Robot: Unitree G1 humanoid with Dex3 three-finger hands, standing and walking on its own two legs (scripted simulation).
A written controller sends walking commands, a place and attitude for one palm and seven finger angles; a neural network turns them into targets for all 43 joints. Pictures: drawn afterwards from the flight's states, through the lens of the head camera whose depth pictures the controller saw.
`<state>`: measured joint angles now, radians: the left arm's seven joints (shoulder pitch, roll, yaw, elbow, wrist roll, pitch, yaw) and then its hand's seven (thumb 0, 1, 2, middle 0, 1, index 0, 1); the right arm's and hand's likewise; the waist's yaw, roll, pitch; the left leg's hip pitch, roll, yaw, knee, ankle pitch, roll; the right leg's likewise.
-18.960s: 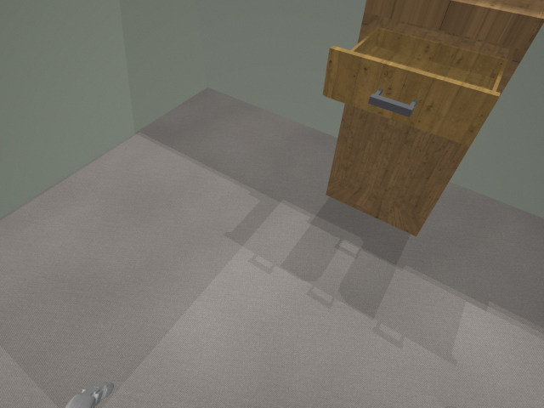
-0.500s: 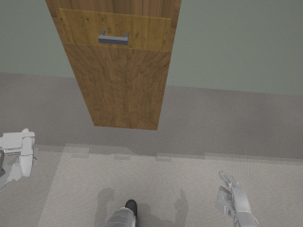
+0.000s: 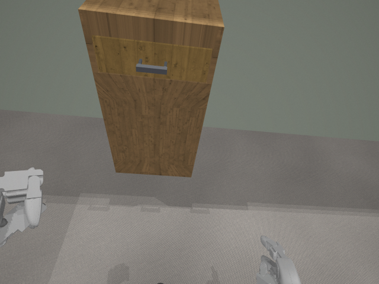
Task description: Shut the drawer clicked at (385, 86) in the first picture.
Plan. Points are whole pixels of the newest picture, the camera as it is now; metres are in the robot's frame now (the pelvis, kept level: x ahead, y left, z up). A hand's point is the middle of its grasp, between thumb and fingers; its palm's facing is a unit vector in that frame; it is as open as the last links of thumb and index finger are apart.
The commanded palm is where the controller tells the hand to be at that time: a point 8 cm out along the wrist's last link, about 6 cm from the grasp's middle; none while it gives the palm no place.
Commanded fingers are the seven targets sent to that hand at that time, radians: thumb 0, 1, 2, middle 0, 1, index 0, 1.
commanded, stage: stop stepping back and stand still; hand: left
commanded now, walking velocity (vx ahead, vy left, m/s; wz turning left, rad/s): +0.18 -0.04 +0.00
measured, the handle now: (152, 66) +0.82 +0.18 +0.01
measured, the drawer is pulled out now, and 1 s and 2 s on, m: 0.00 0.00 0.00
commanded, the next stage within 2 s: let the arm hang, fingers relaxed in 0.48 s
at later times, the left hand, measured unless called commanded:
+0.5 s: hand (31, 219) +0.17 +0.23 +0.16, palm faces +0.33 -0.80 -0.50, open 3.2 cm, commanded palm +0.11 +0.28 +0.17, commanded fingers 0.00 0.90 0.90 -1.40 -1.60 -1.40 -1.60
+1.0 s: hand out of the picture +0.01 +0.22 -0.18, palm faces +0.10 -0.97 -0.22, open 3.8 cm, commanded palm none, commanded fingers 0.00 0.90 0.90 -0.52 -0.65 -0.52 -0.65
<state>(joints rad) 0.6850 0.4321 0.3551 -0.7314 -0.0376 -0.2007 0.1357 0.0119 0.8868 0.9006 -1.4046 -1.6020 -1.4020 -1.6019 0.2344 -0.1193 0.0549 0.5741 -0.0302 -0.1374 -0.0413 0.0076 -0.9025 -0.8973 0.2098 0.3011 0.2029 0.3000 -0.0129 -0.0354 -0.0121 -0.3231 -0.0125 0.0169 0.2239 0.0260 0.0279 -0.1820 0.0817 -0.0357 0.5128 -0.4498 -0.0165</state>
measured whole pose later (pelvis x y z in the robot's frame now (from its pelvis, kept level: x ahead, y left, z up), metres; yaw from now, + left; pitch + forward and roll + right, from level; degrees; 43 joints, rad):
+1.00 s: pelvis -0.02 +0.01 -0.01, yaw +4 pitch -1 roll -1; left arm 0.27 0.23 0.03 0.90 0.02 0.03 0.02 0.01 0.90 0.90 -0.87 -1.12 -0.87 -1.05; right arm 0.24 -0.17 0.00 0.95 -0.03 0.03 -0.02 0.00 -0.91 -0.90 0.20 0.30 0.20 0.30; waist 0.01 -0.03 0.06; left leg -0.24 0.01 0.00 0.52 -0.26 0.01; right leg -0.23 -0.01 -0.10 0.48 -0.22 -0.02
